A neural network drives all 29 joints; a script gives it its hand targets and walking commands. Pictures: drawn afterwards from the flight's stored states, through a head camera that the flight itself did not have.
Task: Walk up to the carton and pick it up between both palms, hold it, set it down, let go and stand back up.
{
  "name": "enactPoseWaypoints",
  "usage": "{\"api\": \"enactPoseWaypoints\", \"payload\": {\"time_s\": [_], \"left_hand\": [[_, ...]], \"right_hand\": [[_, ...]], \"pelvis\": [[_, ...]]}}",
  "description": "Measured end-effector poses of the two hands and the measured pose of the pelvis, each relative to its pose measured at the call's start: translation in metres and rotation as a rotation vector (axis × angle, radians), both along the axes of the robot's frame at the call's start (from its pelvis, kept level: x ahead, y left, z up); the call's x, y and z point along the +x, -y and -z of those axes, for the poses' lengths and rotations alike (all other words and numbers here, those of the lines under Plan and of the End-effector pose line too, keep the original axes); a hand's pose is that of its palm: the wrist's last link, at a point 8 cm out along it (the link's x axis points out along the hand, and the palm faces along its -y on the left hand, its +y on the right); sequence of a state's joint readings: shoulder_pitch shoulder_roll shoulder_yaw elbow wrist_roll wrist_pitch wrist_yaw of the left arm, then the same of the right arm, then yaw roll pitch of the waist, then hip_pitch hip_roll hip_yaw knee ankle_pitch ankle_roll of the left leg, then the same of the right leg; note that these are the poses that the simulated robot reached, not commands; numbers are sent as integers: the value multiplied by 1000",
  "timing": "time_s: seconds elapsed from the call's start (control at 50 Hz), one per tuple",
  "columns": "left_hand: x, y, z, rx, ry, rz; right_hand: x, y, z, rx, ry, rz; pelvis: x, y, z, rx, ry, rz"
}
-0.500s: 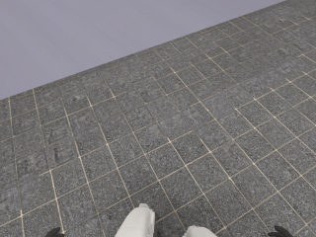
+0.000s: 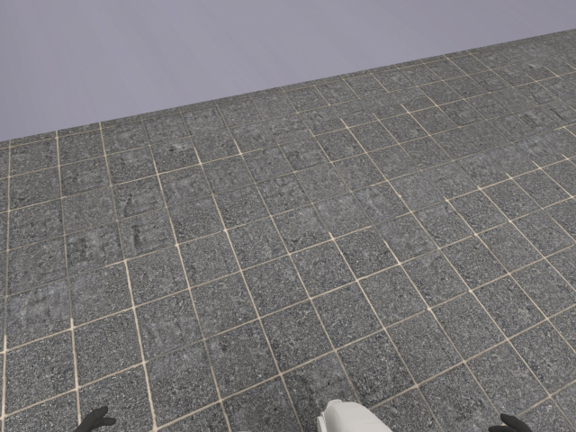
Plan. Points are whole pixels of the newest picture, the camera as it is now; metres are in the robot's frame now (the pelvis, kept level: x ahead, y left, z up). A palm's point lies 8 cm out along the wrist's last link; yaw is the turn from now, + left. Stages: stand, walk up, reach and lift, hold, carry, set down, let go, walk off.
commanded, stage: walk up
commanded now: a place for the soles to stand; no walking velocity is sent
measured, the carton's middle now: out of the picture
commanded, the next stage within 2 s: none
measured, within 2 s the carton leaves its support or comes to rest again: neither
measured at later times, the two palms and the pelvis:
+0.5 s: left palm out of the picture -0.09 +0.34 -0.09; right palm out of the picture -0.04 -0.28 -0.10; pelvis -0.14 +0.01 +0.00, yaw +3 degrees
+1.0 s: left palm out of the picture -0.17 +0.38 -0.12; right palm out of the picture -0.13 -0.24 -0.08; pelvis -0.25 +0.06 +0.00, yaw +8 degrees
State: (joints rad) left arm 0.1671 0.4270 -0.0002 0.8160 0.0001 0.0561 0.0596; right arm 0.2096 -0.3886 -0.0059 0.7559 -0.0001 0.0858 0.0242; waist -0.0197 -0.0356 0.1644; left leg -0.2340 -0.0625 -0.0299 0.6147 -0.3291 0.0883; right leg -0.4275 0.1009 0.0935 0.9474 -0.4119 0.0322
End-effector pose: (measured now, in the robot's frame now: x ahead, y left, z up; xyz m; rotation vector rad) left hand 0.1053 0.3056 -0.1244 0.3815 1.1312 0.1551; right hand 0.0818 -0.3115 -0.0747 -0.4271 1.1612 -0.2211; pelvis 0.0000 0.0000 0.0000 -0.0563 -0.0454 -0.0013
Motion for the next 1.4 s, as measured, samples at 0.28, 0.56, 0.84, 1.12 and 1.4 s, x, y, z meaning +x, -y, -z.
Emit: {"api": "enactPoseWaypoints", "payload": {"time_s": [0.28, 0.56, 0.84, 1.12, 1.4], "left_hand": [[-90, -22, -2, 23, -60, -16], [-189, -47, -46, 148, 3, -87], [-241, -87, -19, 42, 79, -110], [-293, -60, -9, -2, 31, -115], [-326, -74, -27, 17, 87, -144]], "right_hand": [[-73, -32, 13, 42, -14, -9], [-129, -31, 28, 108, 12, -91], [-199, -80, 20, 48, -4, -110], [-229, -61, 21, 28, -4, -150], [-245, -68, 26, 42, 47, -199]], "pelvis": [[-78, -17, 0, 9, -46, -23], [-160, -21, -3, 82, 8, -88], [-222, -68, 6, 45, 32, -139], [-262, -45, 7, 65, -46, -138], [-289, -52, 7, 65, -13, -188]]}}
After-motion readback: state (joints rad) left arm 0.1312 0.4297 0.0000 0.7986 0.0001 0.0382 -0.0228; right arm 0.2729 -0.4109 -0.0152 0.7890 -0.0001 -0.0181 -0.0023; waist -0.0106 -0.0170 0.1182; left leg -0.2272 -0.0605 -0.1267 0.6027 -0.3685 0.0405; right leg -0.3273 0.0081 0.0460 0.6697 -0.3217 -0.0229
